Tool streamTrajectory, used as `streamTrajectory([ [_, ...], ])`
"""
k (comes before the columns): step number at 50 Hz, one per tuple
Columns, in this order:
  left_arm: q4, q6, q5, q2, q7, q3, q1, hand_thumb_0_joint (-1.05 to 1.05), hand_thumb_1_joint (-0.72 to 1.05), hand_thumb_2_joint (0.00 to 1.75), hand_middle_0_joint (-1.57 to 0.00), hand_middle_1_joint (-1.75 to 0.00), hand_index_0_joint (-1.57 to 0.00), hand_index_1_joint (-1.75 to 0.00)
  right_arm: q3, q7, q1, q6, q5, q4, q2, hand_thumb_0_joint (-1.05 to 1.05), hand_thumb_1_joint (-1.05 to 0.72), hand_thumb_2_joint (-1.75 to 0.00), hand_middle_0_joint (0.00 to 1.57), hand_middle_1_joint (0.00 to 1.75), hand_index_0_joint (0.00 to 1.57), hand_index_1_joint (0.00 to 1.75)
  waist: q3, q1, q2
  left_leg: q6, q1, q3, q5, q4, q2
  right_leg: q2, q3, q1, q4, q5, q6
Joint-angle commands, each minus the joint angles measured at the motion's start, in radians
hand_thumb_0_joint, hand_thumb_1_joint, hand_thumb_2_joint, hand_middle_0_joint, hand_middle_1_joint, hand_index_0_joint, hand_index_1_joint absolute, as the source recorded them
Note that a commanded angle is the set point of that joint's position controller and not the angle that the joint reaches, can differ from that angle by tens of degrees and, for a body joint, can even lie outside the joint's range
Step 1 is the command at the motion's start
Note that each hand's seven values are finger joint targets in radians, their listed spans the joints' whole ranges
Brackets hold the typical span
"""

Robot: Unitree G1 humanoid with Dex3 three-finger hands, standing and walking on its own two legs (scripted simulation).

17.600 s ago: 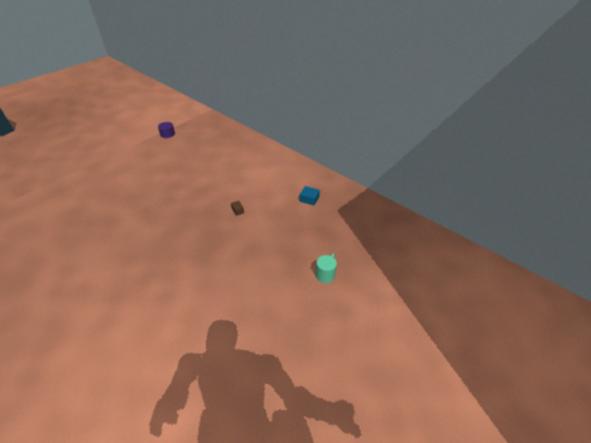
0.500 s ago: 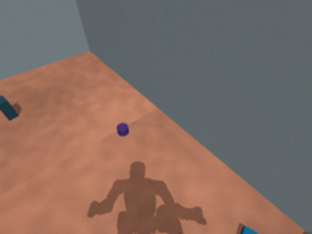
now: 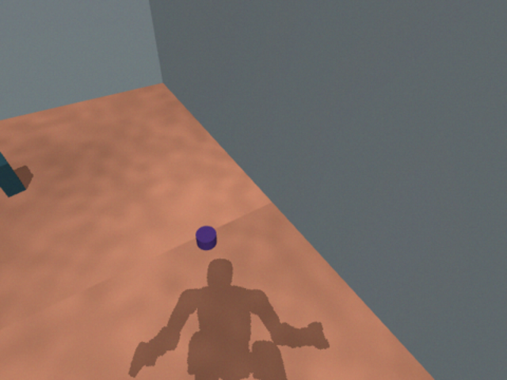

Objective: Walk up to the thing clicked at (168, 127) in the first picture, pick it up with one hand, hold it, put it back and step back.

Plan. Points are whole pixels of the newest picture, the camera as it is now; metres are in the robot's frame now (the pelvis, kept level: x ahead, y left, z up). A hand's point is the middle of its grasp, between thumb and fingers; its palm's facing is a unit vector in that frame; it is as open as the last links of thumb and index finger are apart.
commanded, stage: walk up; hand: left
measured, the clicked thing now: (206, 238) +0.90 +0.23 -0.72
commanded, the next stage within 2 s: none
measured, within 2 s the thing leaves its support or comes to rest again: neither
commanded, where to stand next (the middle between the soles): +0.50 +0.00 m, yaw -1 degrees
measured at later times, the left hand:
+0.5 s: hand (131, 316) +0.28 +0.24 -0.11, palm faces -0.06 -0.91 -0.41, open 7.4 cm
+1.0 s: hand (124, 268) +0.39 +0.30 -0.14, palm faces -0.11 -0.94 -0.33, open 7.4 cm
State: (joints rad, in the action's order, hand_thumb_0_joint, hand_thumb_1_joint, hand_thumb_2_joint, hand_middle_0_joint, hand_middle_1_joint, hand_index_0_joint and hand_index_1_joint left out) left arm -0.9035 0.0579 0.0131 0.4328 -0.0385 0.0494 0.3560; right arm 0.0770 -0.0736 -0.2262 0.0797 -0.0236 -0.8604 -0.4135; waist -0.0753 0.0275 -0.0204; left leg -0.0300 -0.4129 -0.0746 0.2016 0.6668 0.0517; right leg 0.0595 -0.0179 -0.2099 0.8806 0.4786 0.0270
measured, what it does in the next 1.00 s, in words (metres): walks ahead: right foot, then left foot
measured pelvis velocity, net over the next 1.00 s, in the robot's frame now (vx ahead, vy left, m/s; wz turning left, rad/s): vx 0.34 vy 0.03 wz -0.04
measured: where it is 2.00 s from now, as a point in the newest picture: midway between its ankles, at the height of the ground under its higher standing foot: (247, 334)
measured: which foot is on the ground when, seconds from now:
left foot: down 0.00-0.40, up 0.42-0.74, down 0.76-1.00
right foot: up 0.00-0.36, down 0.38-0.80, up 0.82-1.00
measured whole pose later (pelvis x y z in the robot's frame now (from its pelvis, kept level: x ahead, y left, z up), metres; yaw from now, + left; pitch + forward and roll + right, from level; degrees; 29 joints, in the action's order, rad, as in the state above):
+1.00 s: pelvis +0.34 +0.03 +0.02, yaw -3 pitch -3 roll +0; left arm -0.93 0.04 0.01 0.44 -0.05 0.05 0.31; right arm 0.05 -0.04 -0.33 0.09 -0.02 -0.87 -0.39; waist -0.08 -0.02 -0.06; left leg -0.04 -0.23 -0.11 0.25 0.53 0.03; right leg 0.07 0.00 -0.49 0.96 0.33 0.02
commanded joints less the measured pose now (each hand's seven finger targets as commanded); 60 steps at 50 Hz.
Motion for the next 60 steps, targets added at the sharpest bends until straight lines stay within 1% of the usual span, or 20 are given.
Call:
streamTrajectory([
  [1, 0.080, 0.030, -0.023, 0.231, 0.023, 0.048, 0.002, 0.00, 0.90, 0.90, -0.20, -0.30, -0.20, -0.30, 0.078, 0.036, -0.124, 0.014, 0.032, 0.063, -0.295, 0.00, -0.90, -0.90, 0.20, 0.30, 0.20, 0.30, 0.041, -0.066, 0.114, -0.196, 0.350, 0.496, 0.204, -0.411, 0.318, -0.006, 0.129, -0.449, 0.338, -0.080, 0.027],
  [6, 0.041, 0.014, -0.011, 0.191, -0.009, 0.048, 0.028, 0.00, 0.90, 0.90, -0.20, -0.30, -0.20, -0.30, 0.054, 0.038, -0.072, 0.025, 0.017, 0.081, -0.248, 0.00, -0.90, -0.90, 0.20, 0.30, 0.20, 0.30, 0.000, -0.035, 0.177, -0.176, 0.198, 0.197, 0.065, -0.440, 0.203, 0.044, 0.055, -0.317, 0.091, -0.181, -0.021],
  [10, 0.079, 0.014, 0.003, 0.171, -0.023, 0.050, -0.075, 0.00, 0.90, 0.90, -0.20, -0.30, -0.20, -0.30, 0.061, 0.034, -0.108, 0.026, 0.019, 0.086, -0.272, 0.00, -0.90, -0.90, 0.20, 0.30, 0.20, 0.30, -0.004, -0.063, 0.165, -0.222, 0.259, 0.206, 0.102, -0.448, 0.242, 0.062, 0.009, -0.347, -0.084, -0.205, -0.028],
  [15, 0.076, 0.028, -0.002, 0.154, -0.026, 0.055, -0.123, 0.00, 0.90, 0.90, -0.20, -0.30, -0.20, -0.30, 0.056, 0.030, -0.091, 0.015, 0.021, 0.101, -0.265, 0.00, -0.90, -0.90, 0.20, 0.30, 0.20, 0.30, 0.010, -0.056, 0.142, -0.169, 0.190, 0.133, -0.015, -0.351, 0.200, 0.003, -0.047, -0.163, -0.279, -0.308, -0.007],
  [18, 0.031, 0.041, 0.002, 0.194, -0.010, 0.076, 0.000, 0.00, 0.90, 0.90, -0.20, -0.30, -0.20, -0.30, 0.033, 0.032, -0.080, 0.003, 0.023, 0.120, -0.213, 0.00, -0.90, -0.90, 0.20, 0.30, 0.20, 0.30, 0.083, 0.020, 0.015, -0.111, 0.063, 0.075, 0.043, -0.123, 0.142, -0.042, -0.041, 0.139, -0.362, -0.285, 0.013],
  [19, 0.023, 0.049, 0.006, 0.243, 0.001, 0.098, 0.076, 0.00, 0.90, 0.90, -0.20, -0.30, -0.20, -0.30, 0.013, 0.032, -0.113, 0.003, 0.021, 0.118, -0.165, 0.00, -0.90, -0.90, 0.20, 0.30, 0.20, 0.30, 0.125, 0.061, -0.140, -0.077, -0.038, 0.009, 0.073, 0.124, 0.067, 0.060, 0.119, 0.265, -0.464, -0.121, 0.046],
  [20, 0.041, 0.060, 0.003, 0.329, 0.015, 0.114, 0.129, 0.00, 0.90, 0.90, -0.20, -0.30, -0.20, -0.30, -0.007, 0.031, -0.134, 0.001, 0.020, 0.135, -0.112, 0.00, -0.90, -0.90, 0.20, 0.30, 0.20, 0.30, 0.150, 0.069, -0.290, -0.019, -0.216, -0.012, 0.315, 0.383, -0.050, 0.319, 0.551, 0.342, -0.601, 0.005, 0.133],
  [21, 0.041, 0.054, -0.010, 0.348, 0.013, 0.105, 0.101, 0.00, 0.90, 0.90, -0.20, -0.30, -0.20, -0.30, 0.024, 0.045, -0.086, -0.013, 0.010, 0.112, -0.215, 0.00, -0.90, -0.90, 0.20, 0.30, 0.20, 0.30, 0.090, 0.068, -0.168, -0.016, -0.259, 0.084, 0.349, 0.457, -0.035, 0.379, 0.679, 0.249, -0.638, 0.045, 0.228],
  [27, 0.098, 0.055, -0.014, 0.249, 0.019, 0.077, -0.041, 0.00, 0.90, 0.90, -0.20, -0.30, -0.20, -0.30, 0.031, 0.024, -0.155, -0.024, 0.017, 0.024, -0.203, 0.00, -0.90, -0.90, 0.20, 0.30, 0.20, 0.30, 0.035, -0.014, -0.142, 0.009, -0.143, 0.113, 0.160, 0.296, 0.038, 0.210, 0.217, 0.071, -0.606, -0.274, 0.193],
  [32, 0.119, 0.050, -0.003, 0.265, 0.011, 0.083, -0.046, 0.00, 0.90, 0.90, -0.20, -0.30, -0.20, -0.30, 0.040, 0.002, -0.062, -0.021, 0.001, 0.047, -0.186, 0.00, -0.90, -0.90, 0.20, 0.30, 0.20, 0.30, -0.003, 0.005, -0.147, 0.028, -0.045, 0.053, 0.080, 0.067, 0.047, 0.204, 0.153, -0.065, -0.634, -0.047, 0.200],
  [37, 0.131, 0.032, -0.001, 0.250, 0.004, 0.068, -0.107, 0.00, 0.90, 0.90, -0.20, -0.30, -0.20, -0.30, 0.060, 0.008, -0.152, -0.001, -0.001, 0.006, -0.200, 0.00, -0.90, -0.90, 0.20, 0.30, 0.20, 0.30, 0.030, -0.077, -0.051, 0.019, 0.265, -0.031, 0.027, -0.082, -0.019, 0.150, 0.074, -0.238, -0.457, 0.057, 0.142],
  [38, 0.133, 0.026, 0.007, 0.210, 0.004, 0.051, -0.092, 0.00, 0.90, 0.90, -0.20, -0.30, -0.20, -0.30, 0.072, 0.019, -0.224, 0.004, -0.004, -0.018, -0.225, 0.00, -0.90, -0.90, 0.20, 0.30, 0.20, 0.30, 0.064, -0.114, 0.035, 0.000, 0.402, -0.004, 0.120, -0.092, -0.031, 0.123, 0.057, -0.325, -0.302, 0.035, 0.120],
  [39, 0.139, 0.023, 0.005, 0.140, 0.003, 0.029, -0.059, 0.00, 0.90, 0.90, -0.20, -0.30, -0.20, -0.30, 0.091, 0.032, -0.302, 0.013, -0.009, -0.026, -0.295, 0.00, -0.90, -0.90, 0.20, 0.30, 0.20, 0.30, 0.076, -0.150, 0.273, -0.055, 0.487, 0.246, 0.376, -0.264, 0.111, 0.033, -0.030, -0.447, 0.028, -0.037, 0.072],
  [40, 0.135, 0.019, -0.014, 0.132, 0.010, 0.030, -0.054, 0.00, 0.90, 0.90, -0.20, -0.30, -0.20, -0.30, 0.101, 0.036, -0.300, 0.021, -0.005, 0.009, -0.366, 0.00, -0.90, -0.90, 0.20, 0.30, 0.20, 0.30, 0.054, -0.142, 0.338, -0.161, 0.455, 0.739, 0.570, -0.495, 0.363, -0.104, -0.032, -0.596, 0.233, 0.041, 0.032],
  [41, 0.114, 0.015, -0.002, 0.230, 0.026, 0.049, -0.074, 0.00, 0.90, 0.90, -0.20, -0.30, -0.20, -0.30, 0.102, 0.036, -0.240, 0.016, 0.022, 0.026, -0.379, 0.00, -0.90, -0.90, 0.20, 0.30, 0.20, 0.30, -0.004, -0.117, 0.204, -0.241, 0.331, 0.786, 0.568, -0.494, 0.420, -0.023, 0.096, -0.559, 0.296, 0.046, 0.034],
  [46, 0.027, 0.009, -0.012, 0.204, 0.006, 0.049, 0.031, 0.00, 0.90, 0.90, -0.20, -0.30, -0.20, -0.30, 0.057, 0.050, -0.109, 0.025, 0.016, 0.053, -0.261, 0.00, -0.90, -0.90, 0.20, 0.30, 0.20, 0.30, 0.003, -0.033, 0.185, -0.170, 0.224, 0.262, 0.085, -0.405, 0.223, 0.045, 0.065, -0.364, 0.130, -0.151, -0.007],
  [50, 0.057, -0.003, 0.001, 0.181, -0.010, 0.049, -0.052, 0.00, 0.90, 0.90, -0.20, -0.30, -0.20, -0.30, 0.057, 0.051, -0.127, 0.024, 0.014, 0.065, -0.273, 0.00, -0.90, -0.90, 0.20, 0.30, 0.20, 0.30, -0.026, -0.058, 0.186, -0.197, 0.232, 0.220, 0.077, -0.429, 0.227, 0.050, 0.020, -0.362, -0.014, -0.196, -0.028],
  [56, 0.051, 0.002, -0.003, 0.116, 0.015, 0.034, -0.092, 0.00, 0.90, 0.90, -0.20, -0.30, -0.20, -0.30, 0.027, 0.067, -0.095, -0.005, 0.024, 0.060, -0.232, 0.00, -0.90, -0.90, 0.20, 0.30, 0.20, 0.30, 0.055, -0.040, 0.141, -0.154, 0.219, 0.082, -0.511, -0.177, 0.180, -0.022, -0.057, -0.135, -0.253, -0.322, -0.007],
  [58, 0.030, 0.009, -0.001, 0.125, 0.025, 0.037, -0.071, 0.00, 0.90, 0.90, -0.20, -0.30, -0.20, -0.30, 0.015, 0.073, -0.080, -0.018, 0.036, 0.055, -0.214, 0.00, -0.90, -0.90, 0.20, 0.30, 0.20, 0.30, 0.093, -0.014, 0.093, -0.098, 0.178, 0.053, -0.403, -0.058, 0.126, -0.053, -0.063, 0.010, -0.381, -0.417, 0.017],
  [60, 0.036, 0.023, 0.007, 0.248, 0.030, 0.079, 0.021, 0.00, 0.90, 0.90, -0.20, -0.30, -0.20, -0.30, -0.013, 0.069, -0.137, -0.014, 0.042, 0.079, -0.141, 0.00, -0.90, -0.90, 0.20, 0.30, 0.20, 0.30, 0.209, 0.024, -0.161, -0.046, 0.002, 0.005, 0.004, 0.231, 0.029, 0.161, 0.241, 0.241, -0.440, -0.359, 0.101],
])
